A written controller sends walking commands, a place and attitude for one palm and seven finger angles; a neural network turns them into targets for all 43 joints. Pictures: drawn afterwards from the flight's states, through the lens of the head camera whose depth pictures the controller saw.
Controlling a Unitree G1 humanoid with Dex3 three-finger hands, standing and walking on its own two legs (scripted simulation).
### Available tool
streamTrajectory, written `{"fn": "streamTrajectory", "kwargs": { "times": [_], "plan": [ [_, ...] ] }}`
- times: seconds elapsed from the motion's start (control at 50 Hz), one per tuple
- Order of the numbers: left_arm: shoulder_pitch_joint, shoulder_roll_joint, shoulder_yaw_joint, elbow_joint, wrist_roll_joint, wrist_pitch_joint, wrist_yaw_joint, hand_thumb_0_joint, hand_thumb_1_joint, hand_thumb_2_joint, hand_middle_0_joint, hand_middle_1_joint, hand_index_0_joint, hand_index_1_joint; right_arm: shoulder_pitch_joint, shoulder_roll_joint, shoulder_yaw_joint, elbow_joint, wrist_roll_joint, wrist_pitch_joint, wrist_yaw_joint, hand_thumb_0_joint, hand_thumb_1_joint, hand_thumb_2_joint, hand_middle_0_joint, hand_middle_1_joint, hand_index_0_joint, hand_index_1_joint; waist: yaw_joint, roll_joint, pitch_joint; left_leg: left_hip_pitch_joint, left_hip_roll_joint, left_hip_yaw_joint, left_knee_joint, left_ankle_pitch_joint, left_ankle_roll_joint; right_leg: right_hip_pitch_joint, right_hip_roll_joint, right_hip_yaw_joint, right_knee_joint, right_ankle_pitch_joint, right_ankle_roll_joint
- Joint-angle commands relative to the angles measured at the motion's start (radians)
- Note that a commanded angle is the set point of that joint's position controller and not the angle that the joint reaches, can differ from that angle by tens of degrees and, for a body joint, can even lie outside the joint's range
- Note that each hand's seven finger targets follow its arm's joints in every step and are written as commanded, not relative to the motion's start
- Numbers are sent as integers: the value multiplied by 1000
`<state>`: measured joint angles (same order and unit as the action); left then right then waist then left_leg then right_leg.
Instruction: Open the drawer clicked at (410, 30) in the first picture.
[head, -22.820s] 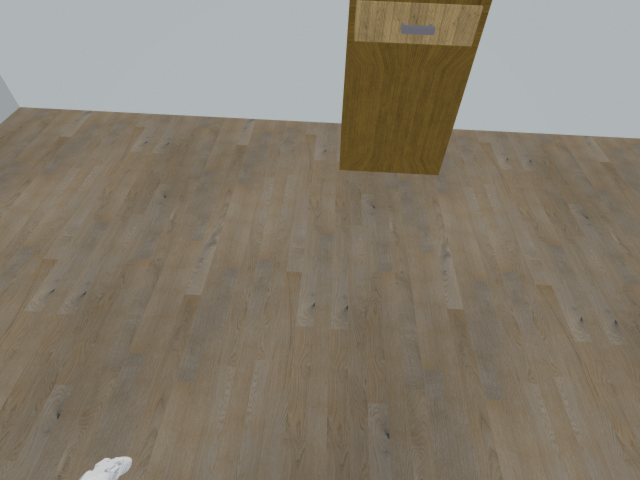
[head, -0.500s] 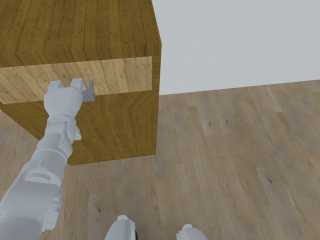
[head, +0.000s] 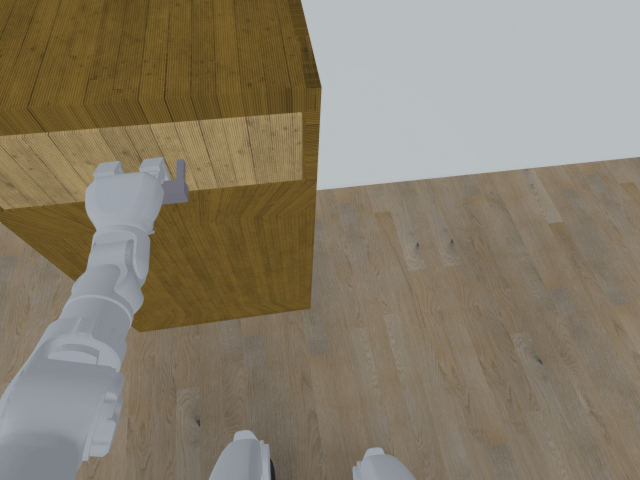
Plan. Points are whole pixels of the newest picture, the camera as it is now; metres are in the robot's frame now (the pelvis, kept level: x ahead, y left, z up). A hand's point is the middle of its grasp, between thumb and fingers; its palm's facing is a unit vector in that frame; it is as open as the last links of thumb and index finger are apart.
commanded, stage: close the thumb around the handle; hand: left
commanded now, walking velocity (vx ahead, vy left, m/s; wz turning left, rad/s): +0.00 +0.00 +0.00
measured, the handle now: (142, 182) +0.51 +0.24 +0.01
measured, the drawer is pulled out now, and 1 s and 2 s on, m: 0.00 0.05 0.11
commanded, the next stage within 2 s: pull the drawer open in 0.04 s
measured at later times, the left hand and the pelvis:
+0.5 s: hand (142, 232) +0.44 +0.23 -0.01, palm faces -0.04 -0.07 -1.00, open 5.7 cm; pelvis +0.02 +0.00 +0.01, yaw -1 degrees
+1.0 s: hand (140, 255) +0.41 +0.23 -0.01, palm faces -0.03 -0.04 -1.00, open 5.7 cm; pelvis +0.03 +0.00 +0.02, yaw +1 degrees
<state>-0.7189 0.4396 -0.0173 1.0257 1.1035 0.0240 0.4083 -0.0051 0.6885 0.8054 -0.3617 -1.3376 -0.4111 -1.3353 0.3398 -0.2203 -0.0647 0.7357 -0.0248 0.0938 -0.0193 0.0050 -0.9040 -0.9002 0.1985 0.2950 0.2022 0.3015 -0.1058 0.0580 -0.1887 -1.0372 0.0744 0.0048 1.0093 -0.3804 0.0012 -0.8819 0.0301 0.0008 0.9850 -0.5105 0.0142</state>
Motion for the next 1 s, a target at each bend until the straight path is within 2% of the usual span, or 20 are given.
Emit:
{"fn": "streamTrajectory", "kwargs": {
  "times": [0.0,0.08,0.1,0.12,0.18,0.22,0.3,0.32,0.4,0.42,0.44,0.52,0.58,0.66,0.72,0.76,0.82,0.88,0.94,0.98],
  "plan": [
    [-372,188,42,-176,-12,-11,32,0,900,900,-400,-1350,-400,-1350,127,-165,-58,-54,-2,-13,-14,0,-900,-900,200,300,200,300,-14,49,-407,513,-54,2,-68,316,36,18,59,-51,-141,338,-41],
    [-384,197,38,-167,-14,-6,27,0,900,900,-400,-1350,-400,-1350,129,-163,-54,-51,2,-13,-16,0,-900,-900,200,300,200,300,-19,48,-404,501,-58,8,-70,316,39,33,57,-46,-146,356,-37],
    [-374,239,71,-163,-11,-4,27,0,900,900,-400,-1350,-400,-1350,132,-170,-53,-46,-1,-11,-17,0,-900,-900,200,300,200,300,-9,29,-399,492,-55,4,-68,324,38,41,57,-49,-138,363,-40],
    [-384,218,54,-181,-9,-7,28,0,900,900,-400,-1350,-400,-1350,128,-167,-55,-51,-1,-10,-18,0,-900,-900,200,300,200,300,-13,44,-432,507,-58,6,-65,339,38,43,57,-45,-137,379,-38],
    [-303,163,34,-167,-18,-8,20,0,900,900,-400,-1350,-400,-1350,121,-159,-56,-59,1,-10,-12,0,-900,-900,200,300,200,300,-1,37,-404,519,-56,8,-79,345,35,50,59,-53,-145,378,-40],
    [-246,190,63,-189,-27,-14,18,0,900,900,-400,-1350,-400,-1350,112,-161,-55,-69,1,-5,-11,0,-900,-900,200,300,200,300,23,18,-422,507,-60,17,-83,347,37,96,59,-48,-147,401,-40],
    [-132,174,70,-250,-34,-30,11,0,900,900,-400,-1350,-400,-1350,93,-158,-58,-86,0,-1,-7,0,-900,-900,200,300,200,300,52,43,-438,536,-58,28,-90,404,34,140,60,-50,-142,468,-45],
    [-91,165,71,-260,-36,-30,13,0,900,900,-400,-1350,-400,-1350,86,-154,-60,-91,2,2,-6,0,-900,-900,200,300,200,300,56,14,-445,531,-61,34,-90,411,36,163,59,-47,-148,491,-41],
    [31,156,81,-312,-36,-28,24,0,900,900,-400,-1350,-400,-1350,67,-154,-62,-104,3,8,0,0,-900,-900,200,300,200,300,74,20,-407,534,-61,41,-103,441,34,189,60,-50,-152,526,-45],
    [39,161,83,-332,-31,-25,29,0,900,900,-400,-1350,-400,-1350,58,-154,-61,-108,5,11,-1,0,-900,-900,200,300,200,300,73,6,-399,532,-60,40,-106,447,34,189,59,-50,-156,535,-43],
    [50,120,51,-343,-36,-17,31,0,900,900,-400,-1350,-400,-1350,57,-154,-63,-112,5,9,1,0,-900,-900,200,300,200,300,61,-2,-377,529,-61,40,-110,438,35,192,60,-53,-161,533,-43],
    [129,129,73,-427,-35,2,47,0,900,900,-400,-1350,-400,-1350,38,-154,-68,-120,6,12,6,0,-900,-900,200,300,200,300,79,6,-407,583,-58,41,-115,518,32,220,58,-51,-163,590,-42],
    [185,79,36,-473,-41,30,53,0,900,900,-400,-1350,-400,-1350,21,-152,-63,-132,8,13,12,0,-900,-900,200,300,200,300,75,15,-378,610,-56,32,-127,553,30,216,59,-57,-171,590,-42],
    [294,80,47,-541,-56,62,53,0,900,900,-400,-1350,-400,-1350,-2,-155,-64,-150,5,11,18,0,-900,-900,200,300,200,300,87,10,-386,627,-56,30,-130,611,29,273,53,-53,-175,647,-43],
    [342,38,15,-604,-54,73,55,0,900,900,-400,-1350,-400,-1350,-29,-148,-60,-165,5,10,22,0,-900,-900,200,300,200,300,86,12,-368,652,-54,28,-138,620,28,262,52,-57,-185,648,-38],
    [33,72,5,-547,-35,72,66,0,900,900,-400,-1350,-400,-1350,-8,-155,-56,-123,1,11,2,0,-900,-900,200,300,200,300,7,-11,-277,588,-58,15,-125,509,29,189,46,-59,-179,577,-37],
    [59,89,29,-500,-6,59,76,0,900,900,-400,-1350,-400,-1350,-18,-148,-55,-126,-4,9,-6,0,-900,-900,200,300,200,300,45,16,-323,604,-64,20,-126,483,28,180,44,-55,-173,540,-43],
    [16,79,14,-511,-4,56,75,0,900,900,-400,-1350,-400,-1350,-10,-143,-57,-123,-6,10,-7,0,-900,-900,200,300,200,300,47,61,-382,659,-63,15,-114,552,26,175,43,-54,-161,569,-46],
    [26,75,16,-451,-13,64,65,0,900,900,-400,-1350,-400,-1350,-7,-143,-59,-121,-7,16,-11,0,-900,-900,200,300,200,300,43,5,-362,619,-69,20,-104,528,28,199,44,-55,-160,587,-45],
    [-19,81,16,-455,-17,50,57,0,900,900,-400,-1350,-400,-1350,-12,-141,-56,-124,-4,17,-15,0,-900,-900,200,300,200,300,43,-6,-394,613,-70,20,-106,499,28,203,42,-49,-160,576,-40]
  ]
}}
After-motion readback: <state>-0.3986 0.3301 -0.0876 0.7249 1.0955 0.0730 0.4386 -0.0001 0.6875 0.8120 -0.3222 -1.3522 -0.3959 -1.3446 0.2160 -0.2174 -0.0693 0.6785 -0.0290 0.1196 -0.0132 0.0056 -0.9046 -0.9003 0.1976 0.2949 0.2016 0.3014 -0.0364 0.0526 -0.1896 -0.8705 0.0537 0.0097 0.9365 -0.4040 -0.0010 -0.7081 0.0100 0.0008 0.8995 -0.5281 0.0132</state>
